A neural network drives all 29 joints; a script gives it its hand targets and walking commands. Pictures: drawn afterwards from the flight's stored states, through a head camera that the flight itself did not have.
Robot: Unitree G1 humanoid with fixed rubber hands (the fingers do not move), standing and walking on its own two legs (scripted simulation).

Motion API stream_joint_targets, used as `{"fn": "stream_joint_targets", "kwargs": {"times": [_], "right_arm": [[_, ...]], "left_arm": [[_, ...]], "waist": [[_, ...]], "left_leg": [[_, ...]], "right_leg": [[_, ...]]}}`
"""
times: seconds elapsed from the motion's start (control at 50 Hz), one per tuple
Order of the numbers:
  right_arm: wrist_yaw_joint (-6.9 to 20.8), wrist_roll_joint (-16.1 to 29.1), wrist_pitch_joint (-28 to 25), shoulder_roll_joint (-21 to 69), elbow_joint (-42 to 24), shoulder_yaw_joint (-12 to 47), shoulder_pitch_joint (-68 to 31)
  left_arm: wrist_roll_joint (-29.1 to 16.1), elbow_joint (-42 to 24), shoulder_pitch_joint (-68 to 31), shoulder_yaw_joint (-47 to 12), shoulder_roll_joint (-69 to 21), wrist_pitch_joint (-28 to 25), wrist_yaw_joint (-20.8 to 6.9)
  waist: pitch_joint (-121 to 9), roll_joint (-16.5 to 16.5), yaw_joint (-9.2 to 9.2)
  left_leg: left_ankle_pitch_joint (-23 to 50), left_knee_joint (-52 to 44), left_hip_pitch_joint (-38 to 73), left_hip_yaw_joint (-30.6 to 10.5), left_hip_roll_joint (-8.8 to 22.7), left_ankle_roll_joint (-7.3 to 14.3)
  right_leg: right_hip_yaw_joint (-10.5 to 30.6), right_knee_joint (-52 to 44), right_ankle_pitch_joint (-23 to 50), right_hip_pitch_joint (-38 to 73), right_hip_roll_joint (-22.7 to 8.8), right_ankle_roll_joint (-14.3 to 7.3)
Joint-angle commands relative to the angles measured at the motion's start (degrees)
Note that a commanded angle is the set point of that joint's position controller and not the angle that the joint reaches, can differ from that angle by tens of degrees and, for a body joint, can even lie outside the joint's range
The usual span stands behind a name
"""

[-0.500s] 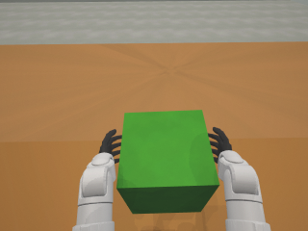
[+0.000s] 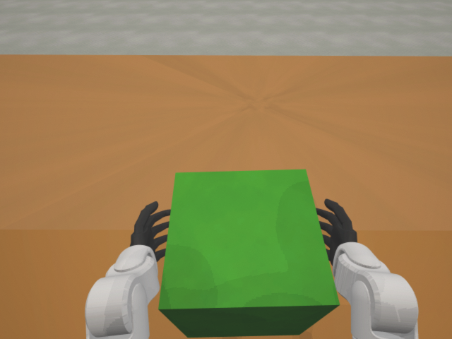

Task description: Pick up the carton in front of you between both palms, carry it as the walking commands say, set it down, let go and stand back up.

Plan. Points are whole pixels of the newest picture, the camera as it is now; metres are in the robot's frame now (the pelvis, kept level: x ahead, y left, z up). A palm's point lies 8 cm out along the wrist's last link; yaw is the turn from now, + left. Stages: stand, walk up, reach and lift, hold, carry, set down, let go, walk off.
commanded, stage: carry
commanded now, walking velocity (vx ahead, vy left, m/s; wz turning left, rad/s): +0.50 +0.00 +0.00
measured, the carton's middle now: (242, 260) +0.25 +0.01 +0.04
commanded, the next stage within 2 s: none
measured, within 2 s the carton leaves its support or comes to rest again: neither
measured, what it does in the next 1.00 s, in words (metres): walks ahead: right foot, then left foot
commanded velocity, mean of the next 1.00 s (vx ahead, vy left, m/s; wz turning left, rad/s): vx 0.50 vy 0.00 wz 0.00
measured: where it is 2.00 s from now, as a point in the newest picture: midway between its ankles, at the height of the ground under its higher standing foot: (239, 175)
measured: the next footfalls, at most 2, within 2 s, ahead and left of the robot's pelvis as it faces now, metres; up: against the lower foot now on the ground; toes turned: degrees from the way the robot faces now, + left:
right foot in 0.48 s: +0.48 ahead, -0.11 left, +0.00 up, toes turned -12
left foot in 0.96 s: +0.83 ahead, +0.11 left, +0.00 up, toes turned +12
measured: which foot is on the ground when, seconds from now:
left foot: down 0.00-0.50, up 0.52-0.94, down 0.96-1.00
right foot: up 0.00-0.46, down 0.48-0.96, up 0.98-1.00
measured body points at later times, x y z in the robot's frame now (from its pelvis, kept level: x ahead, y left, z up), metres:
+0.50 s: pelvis +0.33 -0.02 +0.00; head +0.30 -0.02 +0.45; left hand +0.57 +0.14 +0.09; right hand +0.57 -0.16 +0.08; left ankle +0.11 +0.09 -0.71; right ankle +0.45 -0.10 -0.72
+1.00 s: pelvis +0.67 +0.02 -0.01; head +0.66 +0.03 +0.44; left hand +0.92 +0.17 +0.09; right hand +0.92 -0.13 +0.10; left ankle +0.79 +0.10 -0.72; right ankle +0.46 -0.10 -0.69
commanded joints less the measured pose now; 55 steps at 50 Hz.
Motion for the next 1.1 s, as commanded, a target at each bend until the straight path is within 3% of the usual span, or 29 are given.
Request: {"fn": "stream_joint_targets", "kwargs": {"times": [0.0, 0.02, 0.06, 0.08, 0.16, 0.24, 0.36, 0.4, 0.44, 0.46, 0.48, 0.5, 0.52, 0.54, 0.56, 0.58, 0.62, 0.66, 0.72, 0.86, 0.9, 0.94, 0.96, 0.98, 1.0, 1.02, 1.04, 1.06, 1.08], "right_arm": [[1.9, 11.3, 0.5, 35.8, -3.6, 30.2, -18.4], [2.3, 12.4, 0.6, 37.3, -4.3, 30.7, -18.4], [3.8, 14.0, 0.0, 41.9, -6.1, 33.5, -21.9], [4.6, 14.8, -0.3, 44.1, -6.8, 35.1, -23.6], [7.4, 16.5, -1.2, 45.7, -7.4, 38.5, -24.8], [8.0, 16.4, -0.9, 41.7, -5.9, 37.9, -22.7], [6.7, 13.9, 0.5, 38.7, -4.0, 34.8, -19.0], [6.4, 13.4, 0.7, 38.7, -4.5, 34.7, -19.3], [6.2, 13.3, 0.8, 38.9, -5.3, 35.0, -19.6], [6.1, 13.1, 0.8, 38.7, -5.5, 35.3, -19.3], [6.1, 13.2, 0.9, 39.0, -6.9, 36.1, -19.8], [6.4, 13.6, 0.8, 39.4, -8.1, 36.5, -20.6], [6.8, 14.2, 0.3, 42.2, -7.4, 37.5, -21.3], [7.5, 14.2, -0.3, 45.0, -7.3, 37.9, -21.5], [8.0, 14.1, -1.0, 47.6, -6.3, 38.2, -21.6], [8.4, 13.8, -1.8, 49.6, -5.3, 38.4, -21.2], [8.6, 12.7, -3.2, 50.8, -4.2, 38.7, -19.5], [8.4, 11.5, -4.1, 50.4, -3.7, 38.7, -17.7], [7.6, 10.5, -4.1, 47.9, -4.5, 38.5, -16.1], [6.0, 12.7, -1.0, 40.1, -8.4, 37.5, -17.4], [5.5, 13.1, 0.0, 37.8, -8.5, 36.4, -17.7], [5.0, 13.2, 0.6, 35.8, -7.4, 34.8, -17.1], [4.7, 13.0, 0.9, 34.1, -7.4, 33.9, -17.4], [4.6, 13.6, 0.8, 33.6, -7.1, 33.8, -19.3], [4.7, 15.0, 0.7, 35.7, -7.1, 34.0, -19.5], [5.0, 15.4, 0.3, 37.7, -7.6, 34.6, -22.1], [5.3, 15.8, -0.1, 39.8, -7.4, 35.1, -24.3], [5.6, 16.0, -0.7, 41.2, -7.0, 35.8, -27.0], [5.7, 16.0, -1.2, 41.8, -6.2, 36.1, -29.2]], "left_arm": [[-15.2, -6.6, -22.9, -34.8, -35.4, 0.3, -4.3], [-15.6, -6.2, -23.0, -35.4, -36.3, 0.4, -4.6], [-15.1, -4.9, -23.3, -35.4, -41.0, -0.1, -5.9], [-14.7, -4.2, -23.0, -35.6, -43.3, -0.7, -6.5], [-11.6, -2.7, -20.3, -35.7, -46.1, -2.7, -7.4], [-9.9, -2.1, -18.7, -35.1, -43.4, -2.7, -6.5], [-11.4, -3.8, -19.6, -36.0, -40.4, -1.0, -5.9], [-12.1, -4.3, -20.3, -36.1, -40.2, -0.7, -6.1], [-12.4, -3.6, -19.2, -35.8, -40.5, -0.8, -6.4], [-12.4, -3.1, -18.5, -35.4, -40.7, -0.9, -6.6], [-12.1, -2.7, -18.4, -35.0, -40.3, -1.2, -6.8], [-13.3, -1.9, -17.6, -35.4, -42.0, -1.6, -7.1], [-14.2, -3.6, -18.5, -36.2, -44.3, -1.9, -7.8], [-14.7, -4.1, -19.4, -37.4, -47.2, -2.6, -8.5], [-14.9, -4.5, -21.0, -38.2, -49.4, -3.3, -9.1], [-14.9, -4.6, -21.9, -38.8, -50.7, -4.0, -9.5], [-14.9, -4.3, -21.3, -39.6, -51.2, -5.0, -10.1], [-14.6, -4.1, -19.6, -39.8, -49.9, -5.5, -10.6], [-14.3, -4.5, -17.7, -39.3, -46.5, -5.5, -10.6], [-12.8, -6.2, -16.1, -36.0, -38.6, -2.8, -7.9], [-12.6, -6.8, -17.0, -35.5, -36.9, -1.8, -6.9], [-12.7, -7.7, -18.6, -35.4, -35.0, -0.8, -6.0], [-12.7, -7.9, -19.7, -35.2, -34.0, -0.4, -5.6], [-12.9, -9.4, -20.1, -35.5, -33.8, -0.1, -5.2], [-13.6, -9.0, -22.0, -35.8, -34.5, -0.1, -5.2], [-13.8, -8.2, -23.9, -36.3, -37.1, -0.4, -5.4], [-13.9, -7.1, -25.5, -36.2, -39.2, -0.9, -5.7], [-13.9, -5.5, -27.2, -36.1, -40.9, -1.4, -5.9], [-13.5, -3.8, -28.3, -35.9, -41.6, -2.0, -6.0]], "waist": [[-11.0, 19.8, -3.52], [-10.6, 15.2, -3.29], [-10.1, 6.2, -3.2], [-9.4, 4.3, -2.86], [-7.9, 7.7, -2.65], [-3.9, 8.9, -2.95], [2.0, 11.5, -3.34], [2.0, 12.2, -3.11], [-3.0, 10.7, -1.64], [-7.8, 7.3, -0.68], [-13.4, -5.4, 0.27], [-14.5, -17.0, 0.16], [-13.5, -11.3, -0.52], [-13.6, -6.1, -0.51], [-12.5, -0.3, -0.77], [-11.8, 1.4, -1.06], [-11.2, -1.6, -1.26], [-9.1, -3.4, -1.19], [-4.7, -4.1, -1.14], [2.5, -6.0, -0.95], [1.0, -6.3, -1.48], [-5.9, -1.2, -3.44], [-9.0, 7.0, -4.06], [-13.2, 23.4, -3.74], [-11.8, 20.8, -3.46], [-11.8, 16.2, -3.38], [-12.1, 8.5, -3.31], [-11.1, 5.2, -3.09], [-11.5, 5.7, -2.66]], "left_leg": [[-22.7, -20.6, 41.9, -44.9, 23.8, 8.9], [-17.3, -20.6, 38.6, -45.1, 24.3, 10.5], [-9.8, -19.9, 31.4, -34.8, 21.0, 8.7], [-8.9, -21.0, 27.7, -29.7, 19.6, 6.8], [-8.9, -24.1, 24.7, -17.9, 15.6, 4.3], [-0.4, -24.0, 27.5, -12.0, 13.2, 4.2], [11.3, -21.6, 30.7, -6.2, 11.7, 3.5], [18.9, -17.7, 31.8, -4.7, 11.7, 2.7], [29.2, -3.4, 28.5, 0.4, 9.2, 0.5], [22.5, 8.1, 20.0, 0.7, 7.4, -1.2], [8.4, 27.3, 2.8, -1.0, 2.3, -4.2], [-18.4, 40.2, -9.1, -5.9, -4.4, -4.8], [-19.0, 47.0, -12.5, -11.8, -0.4, -3.0], [-17.0, 47.8, -12.7, -13.0, 2.1, -1.6], [-13.2, 44.3, -11.1, -13.8, 4.5, -1.0], [-10.3, 39.6, -9.2, -14.2, 5.9, -1.2], [-7.4, 33.3, -6.8, -11.7, 5.2, -1.6], [-5.5, 26.6, -7.5, -9.8, 5.1, -2.2], [-0.4, 15.4, -10.1, -6.8, 4.5, -3.2], [6.4, -0.4, -5.0, -2.0, 1.9, -1.5], [4.2, -1.2, 2.1, -0.2, 0.3, -0.5], [-2.7, -2.7, 21.9, 2.3, -3.4, -0.4], [-13.7, -7.9, 31.3, -15.3, 7.6, 1.5], [-17.7, -15.6, 43.3, -41.6, 21.5, 10.0], [-6.9, -18.6, 40.6, -43.9, 21.4, 10.6], [0.9, -15.9, 37.8, -37.0, 20.2, 10.5], [3.8, -14.4, 34.5, -31.7, 18.8, 9.1], [4.5, -14.8, 29.6, -27.1, 17.8, 7.8], [0.3, -16.3, 27.0, -23.4, 16.4, 6.4]], "right_leg": [[-1.4, 35.5, 2.6, -38.9, 7.1, -0.9], [5.3, 42.3, 2.1, -41.4, 2.9, -2.9], [6.8, 42.5, 8.3, -40.4, -1.1, -4.6], [7.2, 38.7, 11.6, -38.5, -2.5, -4.7], [3.1, 23.9, 17.1, -35.0, -0.8, -3.5], [-0.7, 9.9, 24.0, -36.9, 0.8, -2.7], [-5.4, 0.4, 27.7, -33.8, 2.7, -3.8], [-6.9, -1.4, 26.5, -29.2, 3.5, -5.1], [-11.7, -3.8, 21.9, -13.4, 8.5, -5.5], [-7.2, -3.3, 19.2, 0.6, 5.7, -5.6], [19.7, -9.1, 5.8, 14.7, -11.1, -12.5], [38.7, -18.8, 11.6, 18.5, -18.7, -17.6], [32.7, -17.5, 20.6, 16.8, -18.5, -17.1], [27.3, -15.6, 26.8, 13.3, -16.7, -15.8], [21.8, -15.5, 28.7, 8.4, -15.3, -13.6], [17.5, -17.0, 27.3, 4.6, -13.7, -11.5], [11.6, -19.3, 23.4, 1.8, -11.8, -9.7], [7.8, -21.3, 21.2, 0.9, -10.7, -9.9], [3.5, -22.1, 25.4, 1.8, -9.0, -10.2], [-1.7, -20.2, 33.0, 2.8, -7.5, -8.8], [-3.8, -13.7, 42.2, 3.4, -7.3, -7.6], [-8.0, 6.6, 45.7, -2.9, -2.7, -5.2], [-7.1, 21.0, 32.9, -13.9, 0.2, -3.1], [-3.0, 39.5, 8.0, -32.2, 7.8, -1.3], [4.8, 46.8, 1.9, -36.4, 6.6, -2.9], [6.8, 49.7, 3.4, -37.2, 3.9, -4.5], [7.6, 47.9, 6.6, -36.8, 1.8, -5.4], [8.0, 43.8, 9.8, -35.2, 0.1, -5.8], [7.9, 40.1, 12.2, -33.4, -0.6, -5.8]]}}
